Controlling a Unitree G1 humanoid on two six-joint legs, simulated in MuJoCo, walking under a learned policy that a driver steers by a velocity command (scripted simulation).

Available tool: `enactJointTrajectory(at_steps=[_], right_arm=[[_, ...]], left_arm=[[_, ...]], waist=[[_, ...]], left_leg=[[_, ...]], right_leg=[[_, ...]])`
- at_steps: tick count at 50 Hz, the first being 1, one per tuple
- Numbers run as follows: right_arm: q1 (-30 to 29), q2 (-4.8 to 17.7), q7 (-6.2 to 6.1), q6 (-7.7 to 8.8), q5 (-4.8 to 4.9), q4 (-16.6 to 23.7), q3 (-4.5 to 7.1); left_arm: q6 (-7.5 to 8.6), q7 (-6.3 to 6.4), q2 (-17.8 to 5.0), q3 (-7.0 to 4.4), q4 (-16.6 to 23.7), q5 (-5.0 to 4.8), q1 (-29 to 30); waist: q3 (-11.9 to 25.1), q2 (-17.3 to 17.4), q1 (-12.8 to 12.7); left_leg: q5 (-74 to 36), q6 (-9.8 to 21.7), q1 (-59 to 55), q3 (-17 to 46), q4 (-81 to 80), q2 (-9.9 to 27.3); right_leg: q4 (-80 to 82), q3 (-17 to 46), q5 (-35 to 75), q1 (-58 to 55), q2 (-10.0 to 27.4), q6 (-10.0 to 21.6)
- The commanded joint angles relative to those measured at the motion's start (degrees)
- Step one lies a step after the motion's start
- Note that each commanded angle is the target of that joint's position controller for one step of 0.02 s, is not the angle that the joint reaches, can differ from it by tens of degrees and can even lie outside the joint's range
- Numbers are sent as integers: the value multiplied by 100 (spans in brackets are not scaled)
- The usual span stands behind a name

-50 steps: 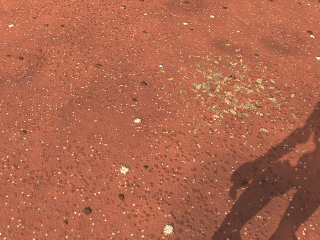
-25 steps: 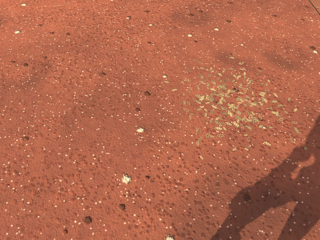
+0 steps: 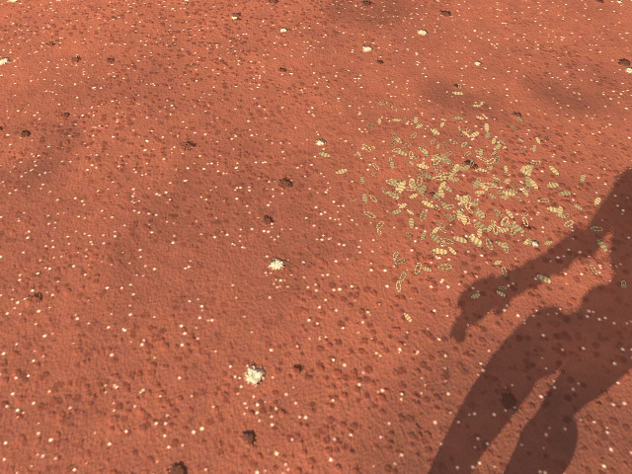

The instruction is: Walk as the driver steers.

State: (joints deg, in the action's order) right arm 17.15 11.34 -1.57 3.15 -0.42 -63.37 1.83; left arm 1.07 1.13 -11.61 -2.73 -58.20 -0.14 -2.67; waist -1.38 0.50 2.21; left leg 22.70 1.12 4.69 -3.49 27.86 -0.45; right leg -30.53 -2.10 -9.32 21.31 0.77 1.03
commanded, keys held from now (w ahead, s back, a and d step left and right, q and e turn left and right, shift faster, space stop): no key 0.02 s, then w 0.88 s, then no key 0.10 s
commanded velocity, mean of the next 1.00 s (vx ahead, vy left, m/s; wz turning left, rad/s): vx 0.38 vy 0.00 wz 0.00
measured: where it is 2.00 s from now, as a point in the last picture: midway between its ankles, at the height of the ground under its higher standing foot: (332, 444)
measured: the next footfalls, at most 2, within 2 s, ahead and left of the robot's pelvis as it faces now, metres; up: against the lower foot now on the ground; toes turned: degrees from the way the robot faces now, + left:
right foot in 0.56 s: +0.33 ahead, -0.13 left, +0.00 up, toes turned -3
left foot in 1.10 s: +0.61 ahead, +0.11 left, +0.00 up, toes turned +3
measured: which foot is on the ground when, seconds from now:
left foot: down 0.00-0.58, up 0.60-1.00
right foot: down 0.00-0.20, up 0.22-0.54, down 0.56-1.00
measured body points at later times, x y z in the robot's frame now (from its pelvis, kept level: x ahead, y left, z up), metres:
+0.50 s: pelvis +0.13 -0.02 -0.01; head +0.17 -0.01 +0.44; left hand +0.36 +0.20 -0.12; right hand +0.00 -0.26 -0.14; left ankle -0.09 +0.10 -0.73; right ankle +0.29 -0.13 -0.70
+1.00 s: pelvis +0.37 -0.03 +0.01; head +0.39 -0.03 +0.46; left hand +0.35 +0.23 -0.13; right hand +0.56 -0.28 -0.09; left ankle +0.57 +0.14 -0.68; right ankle +0.30 -0.13 -0.73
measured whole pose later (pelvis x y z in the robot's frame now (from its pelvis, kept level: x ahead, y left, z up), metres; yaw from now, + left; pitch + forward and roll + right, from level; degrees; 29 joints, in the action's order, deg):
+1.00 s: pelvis +0.37 -0.03 +0.01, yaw +0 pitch +1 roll -2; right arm 3.4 14.0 -0.1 4.6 0.6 -51.5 4.5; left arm 4.6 0.6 -13.4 -2.8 -60.0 -0.2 -19.4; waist -0.2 1.8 -4.0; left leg -4.1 -0.2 37.6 1.2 35.5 7.3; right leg -12.8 -4.3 -13.7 0.4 -3.2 2.5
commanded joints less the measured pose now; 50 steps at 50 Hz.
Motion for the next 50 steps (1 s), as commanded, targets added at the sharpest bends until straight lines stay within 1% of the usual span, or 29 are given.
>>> enactJointTrajectory(at_steps=[1,3,4,7,8,9,10,11,12,13,14,16,19,21,23,25,27,28,29,30,31,32,33,34,35,37,41,46,50], right_arm=[[712,351,-71,-119,14,21,69],[523,507,-110,-234,37,88,109],[499,445,-104,-262,44,112,101],[354,294,-37,-177,84,195,79],[481,291,-13,-135,76,150,83],[803,340,-1,-95,82,23,102],[1226,586,-20,-39,108,-141,176],[1451,1090,-36,26,156,-239,315],[1329,1126,-27,82,79,-166,320],[1439,892,-27,137,25,-157,268],[1596,803,-5,170,35,-167,249],[1589,683,41,158,70,-126,190],[932,581,33,97,18,208,98],[981,863,11,134,17,258,161],[1096,1015,20,196,78,205,216],[1142,1087,20,203,127,162,256],[1001,1117,6,131,101,193,269],[862,1055,17,132,31,300,241],[1486,175,67,202,19,433,38],[1161,315,124,384,193,440,70],[643,635,136,458,375,692,194],[301,741,106,479,384,801,208],[188,718,43,439,301,806,264],[365,669,-5,339,225,775,311],[553,548,-23,242,219,743,321],[461,472,-50,125,203,828,339],[-540,681,-45,110,87,1211,412],[-1484,502,85,180,101,1441,332],[-1958,420,237,240,100,1597,228]], left_arm=[[-47,-9,-536,-115,-70,-34,-464],[-54,-28,-834,-233,-77,-93,-458],[-59,-14,-978,-292,-137,-140,-645],[21,45,-1033,-333,-122,-130,-797],[57,49,-1001,-327,13,-118,-433],[88,32,-895,-299,238,-134,184],[154,-4,-644,-237,490,-180,828],[294,-52,-385,-172,660,-180,1087],[404,-83,-619,-217,688,-130,1127],[469,-137,-658,-244,643,-136,1005],[493,-193,-538,-224,558,-178,837],[506,-284,-417,-189,547,-232,856],[485,-402,-171,-52,760,-196,1208],[428,-435,-107,11,923,-145,1487],[371,-407,-384,-55,1012,-171,1396],[357,-368,-673,-173,1020,-183,1008],[307,-308,-1054,-403,622,-214,-451],[260,-263,-1276,-514,373,-197,-1404],[258,-237,-1682,-548,244,-39,-1981],[289,-269,-1404,-420,179,-29,-1976],[372,-291,-1183,-325,255,-74,-1299],[441,-315,-876,-227,371,-88,-746],[511,-360,-707,-169,386,-27,-409],[560,-383,-573,-123,371,32,-251],[559,-389,-528,-102,328,49,-234],[558,-321,-657,-110,227,33,-429],[535,-111,-979,-163,134,41,-952],[473,-31,-1010,-157,104,-15,-1474],[323,-22,-1065,-163,-30,-17,-1840]], waist=[[673,-600,-81],[555,-518,-137],[539,-644,-174],[267,-921,-163],[162,-878,23],[10,-653,319],[-178,-39,593],[-320,1020,572],[-608,1148,511],[-542,862,422],[-453,706,371],[-504,521,289],[-735,447,110],[-796,641,142],[-767,764,-26],[-386,929,-324],[460,1026,-1055],[984,813,-1457],[2045,-837,-975],[2320,-1132,-1108],[1211,-958,-884],[600,-429,-671],[259,-129,-431],[212,-222,-190],[179,-382,-53],[-42,-481,16],[-294,-317,-153],[-326,-254,-450],[-245,-359,-639]], left_leg=[[-998,-218,1300,166,9,231],[-266,-91,1317,-66,247,-3],[216,-2,1457,-122,458,-77],[557,337,1531,36,673,-65],[418,514,1054,148,306,29],[235,708,409,329,-297,209],[254,913,-334,946,-966,712],[-485,1093,-1164,2107,-1467,1497],[-2089,1231,-1542,2537,-1340,2076],[-3200,1268,-2026,2431,-1102,2182],[-3745,1238,-2488,2264,-976,2174],[-3892,1063,-2615,1794,-1089,2035],[-3205,851,-837,912,-1728,1370],[-3165,853,66,643,-2220,1256],[-4003,787,-206,519,-2104,1341],[-5722,627,-818,421,-1419,1482],[-6759,400,-610,226,267,1340],[-5457,253,678,229,1718,1137],[-812,-48,2472,317,4167,77],[849,38,2959,1237,5376,-218],[564,118,3535,1139,5608,125],[43,227,3424,961,5357,485],[-315,264,3122,831,5007,717],[-531,304,2684,860,4710,908],[-581,321,2437,860,4523,963],[-634,253,2481,776,4066,1047],[-1754,-62,3529,724,2895,1139],[-2835,-158,3445,438,1219,842],[-2702,-124,2900,214,423,490]], right_leg=[[26,1126,2916,-2050,940,1043],[222,1197,948,-1725,800,980],[461,1500,-208,-1679,918,1059],[1236,2578,-2120,-1220,1406,1293],[1284,2439,-2147,-671,1346,1187],[1079,1824,-1877,43,1047,924],[191,798,-1147,989,499,510],[-1164,-280,-536,2055,-242,109],[-1756,-269,-1660,2926,-106,77],[-2449,-53,-2005,3449,95,120],[-2958,43,-1970,3907,221,162],[-3269,58,-1489,4299,424,233],[-1968,-308,-196,2680,318,115],[-1218,-579,423,1325,39,135],[-793,-542,440,902,-83,326],[-486,-551,342,405,-273,546],[-207,-565,490,-1434,-472,791],[-377,184,385,-3139,149,975],[233,3084,-847,-4752,1838,1801],[1478,4728,-1308,-4415,2225,2019],[1680,3926,-1425,-3486,2063,1770],[1786,3009,-1149,-2454,1839,1542],[1927,2379,-736,-1565,1601,1348],[2062,1888,-530,-1010,1372,1212],[2201,1615,-582,-686,1254,1186],[2491,1327,-666,-305,1167,1247],[2728,1208,-455,-698,1224,1322],[2545,590,493,-1208,1001,1070],[1803,299,1835,-1657,1024,962]])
